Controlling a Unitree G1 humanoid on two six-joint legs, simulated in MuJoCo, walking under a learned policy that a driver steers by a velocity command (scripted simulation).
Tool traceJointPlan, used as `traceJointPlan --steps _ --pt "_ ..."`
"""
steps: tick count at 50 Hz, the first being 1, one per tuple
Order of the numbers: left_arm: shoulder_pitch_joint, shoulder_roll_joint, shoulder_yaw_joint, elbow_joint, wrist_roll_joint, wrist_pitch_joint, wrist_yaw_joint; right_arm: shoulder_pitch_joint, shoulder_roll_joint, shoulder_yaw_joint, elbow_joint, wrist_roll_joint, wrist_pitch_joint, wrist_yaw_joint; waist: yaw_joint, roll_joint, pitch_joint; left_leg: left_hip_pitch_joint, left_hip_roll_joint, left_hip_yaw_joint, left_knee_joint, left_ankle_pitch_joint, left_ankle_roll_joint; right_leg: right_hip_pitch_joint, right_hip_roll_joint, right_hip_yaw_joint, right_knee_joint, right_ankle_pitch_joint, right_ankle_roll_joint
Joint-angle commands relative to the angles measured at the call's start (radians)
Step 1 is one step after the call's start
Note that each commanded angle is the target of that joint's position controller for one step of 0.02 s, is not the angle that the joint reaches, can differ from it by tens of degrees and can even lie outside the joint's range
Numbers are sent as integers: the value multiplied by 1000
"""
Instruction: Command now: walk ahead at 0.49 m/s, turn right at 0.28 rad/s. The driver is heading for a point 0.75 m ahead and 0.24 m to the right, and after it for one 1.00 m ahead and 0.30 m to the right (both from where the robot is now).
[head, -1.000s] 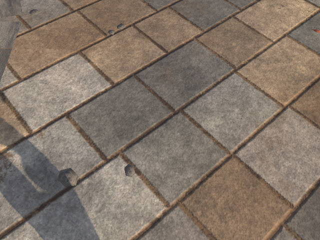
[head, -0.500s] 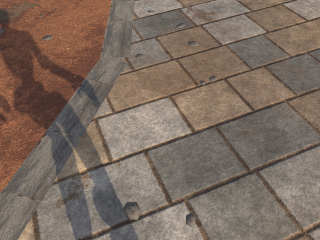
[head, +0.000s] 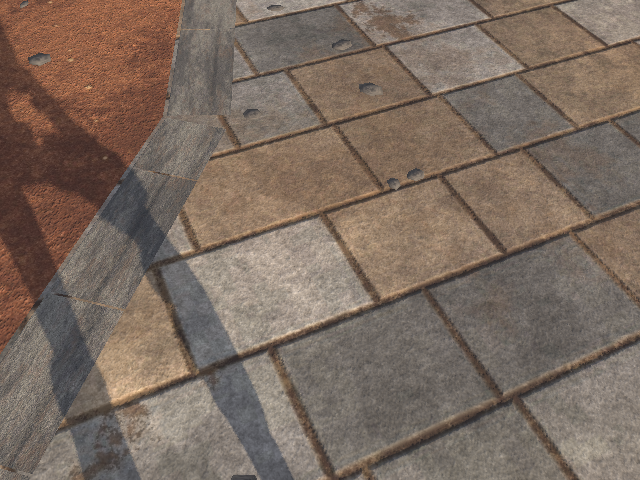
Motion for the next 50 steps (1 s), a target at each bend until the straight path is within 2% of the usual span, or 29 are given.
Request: traceJointPlan --steps 1,5,7,9,10,11,12,13,14,15,16,18,20,23,26,30,32,34,35,36,37,38,39,40,41,43,46,47,50 --pt "-95 19 -6 -82 0 -11 -10 -38 -103 -17 -42 2 -28 -3 3 129 94 -99 251 -31 -120 402 105 6 1 -22 -153 140 -4" --pt "-186 25 -12 -123 5 -13 -17 6 -136 -22 -2 4 -28 -16 -13 99 105 1 290 21 -85 557 81 71 29 -89 -313 151 -56" --pt "-151 41 -6 -120 7 -12 -10 5 -164 -26 10 -2 -21 -24 8 112 57 88 297 57 52 878 60 138 87 -134 -337 63 -96" --pt "10 76 12 -78 12 -15 0 6 -194 -33 14 -12 -1 -32 75 127 -50 109 293 88 346 1067 43 314 160 -161 -369 -37 -141" --pt "158 112 31 -34 23 -21 9 6 -198 -32 7 -11 6 -34 141 99 -131 -3 269 106 582 929 26 529 163 -118 -429 -35 -176" --pt "269 234 69 -23 32 -17 27 38 -140 -15 -39 4 0 -26 162 -52 -251 -295 189 126 958 519 -11 818 -82 229 -447 -126 -280" --pt "220 279 81 -37 -3 -8 27 34 -111 -15 -82 9 -9 -10 103 -204 -348 -610 -22 -11 1247 -272 -46 987 -283 758 -613 -37 -414" --pt "181 257 81 -37 -28 -3 28 -73 -153 -20 -100 -7 -16 -6 120 -44 -264 -714 54 -153 1267 -192 -31 936 -243 666 -642 -50 -384" --pt "130 208 69 -38 -28 -2 36 -107 -140 -12 -116 2 -28 -2 92 14 -133 -722 105 -146 1192 -105 -29 787 -227 536 -662 -8 -350" --pt "96 160 56 -35 -23 -2 39 -109 -130 -10 -112 0 -30 -3 50 77 -47 -673 139 -138 1089 -77 -30 647 -180 452 -686 74 -307" --pt "65 134 47 -35 -28 -6 41 -106 -123 -10 -115 -15 -14 -4 14 90 -6 -616 158 -140 1028 -76 -43 541 -134 384 -708 122 -279" --pt "57 123 41 -36 -26 -22 38 -71 -107 -4 -111 -33 25 -1 -18 50 -12 -538 164 -127 951 -90 -71 450 -92 314 -723 237 -280" --pt "70 145 48 -32 -25 -34 37 -99 -92 0 -124 -33 40 4 -19 41 -12 -540 166 -103 858 -39 -93 413 -53 270 -745 217 -273" --pt "119 159 53 -23 -28 -34 39 -233 -91 2 -171 -27 43 9 21 22 25 -604 167 -92 686 100 -119 425 -25 269 -768 159 -245" --pt "170 162 58 -16 -29 -31 39 -336 -90 6 -201 -19 40 14 70 -1 25 -619 146 -94 537 209 -125 489 -13 282 -744 152 -213" --pt "219 171 62 -14 -14 -27 48 -430 -101 10 -239 -8 26 17 107 -15 20 -599 103 -94 417 206 -115 574 -31 325 -668 269 -199" --pt "194 185 65 -28 -9 -27 55 -402 -121 5 -242 -5 17 15 80 -29 13 -511 86 -111 350 154 -96 577 -46 363 -622 302 -172" --pt "138 202 68 -45 -7 -30 56 -265 -156 -10 -205 -3 6 5 8 -33 -26 -296 49 -102 283 77 -66 524 -31 381 -520 370 -136" --pt "127 187 63 -46 -15 -37 49 -142 -186 -23 -174 -11 -8 -7 -57 22 -88 -117 73 -122 218 83 -38 475 31 336 -353 372 -110" --pt "130 115 41 -73 -28 -48 41 20 -265 -43 -166 -34 -16 -25 -117 146 -238 106 298 -345 170 -140 16 374 99 238 -73 179 -79" --pt "244 41 25 -108 -51 -45 41 18 -352 -65 -168 -40 2 -31 -45 384 -325 306 527 -800 45 -254 130 73 244 114 160 -413 -46" --pt "226 127 31 -70 -18 -26 53 -40 -267 -57 -172 -29 15 -27 -28 219 -218 203 509 -831 28 -399 138 -29 141 107 264 -367 -56" --pt "153 146 38 -69 -8 -20 45 -96 -180 -36 -186 -21 15 -23 -29 104 -100 77 455 -666 19 -338 114 -17 103 104 263 -267 -55" --pt "116 128 35 -76 -8 -18 34 -131 -139 -25 -181 -20 14 -18 -13 81 -42 -10 402 -517 6 -164 93 10 71 92 227 -204 -46" --pt "98 116 34 -79 3 -9 25 -126 -124 -20 -169 -17 8 -19 -7 124 -15 -55 360 -402 -5 -32 73 30 46 81 200 -180 -37" --pt "102 98 30 -79 9 12 9 -101 -118 -19 -146 -7 -8 -15 7 170 -8 -93 319 -277 -20 130 61 56 36 62 194 -150 -20" --pt "46 77 25 -108 6 26 3 -82 -130 -25 -125 6 -26 -9 24 147 2 -78 333 -139 14 607 88 13 43 38 166 -117 7" --pt "20 68 21 -121 7 27 2 -80 -132 -27 -120 8 -24 -10 25 149 3 -73 329 -93 24 696 90 2 44 24 126 -95 16" --pt "-62 36 3 -154 1 24 -10 -100 -134 -28 -113 10 -8 -13 17 179 6 -106 282 33 33 718 73 68 47 -35 -78 28 21"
